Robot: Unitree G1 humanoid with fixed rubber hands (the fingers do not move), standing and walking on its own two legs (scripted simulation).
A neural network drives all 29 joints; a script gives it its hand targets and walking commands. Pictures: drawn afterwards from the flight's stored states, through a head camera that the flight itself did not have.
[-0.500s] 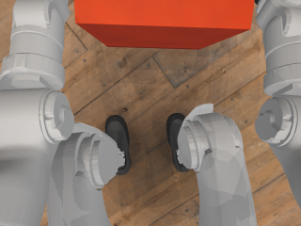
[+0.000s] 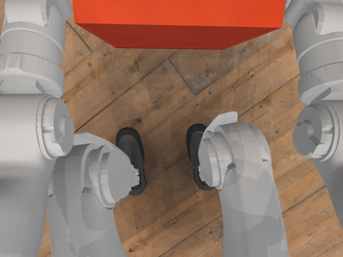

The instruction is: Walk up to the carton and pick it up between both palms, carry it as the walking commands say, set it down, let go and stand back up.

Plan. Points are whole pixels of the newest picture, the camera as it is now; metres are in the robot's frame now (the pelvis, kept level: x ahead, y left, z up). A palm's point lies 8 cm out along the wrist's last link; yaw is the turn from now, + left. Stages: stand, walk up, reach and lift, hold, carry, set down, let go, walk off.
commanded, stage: set down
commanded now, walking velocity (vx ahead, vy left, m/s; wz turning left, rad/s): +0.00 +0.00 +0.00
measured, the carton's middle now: out of the picture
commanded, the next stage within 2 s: let go in 1.74 s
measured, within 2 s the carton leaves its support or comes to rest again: neither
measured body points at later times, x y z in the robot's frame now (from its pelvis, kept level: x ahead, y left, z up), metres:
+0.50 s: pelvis +0.01 -0.01 +0.00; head +0.38 -0.02 +0.25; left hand +0.60 +0.18 -0.15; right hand +0.55 -0.27 -0.15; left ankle +0.13 +0.11 -0.33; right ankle +0.12 -0.10 -0.33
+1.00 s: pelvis +0.02 +0.00 +0.09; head +0.36 -0.01 +0.39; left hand +0.61 +0.19 -0.01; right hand +0.55 -0.27 -0.01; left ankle +0.13 +0.11 -0.33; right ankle +0.12 -0.10 -0.33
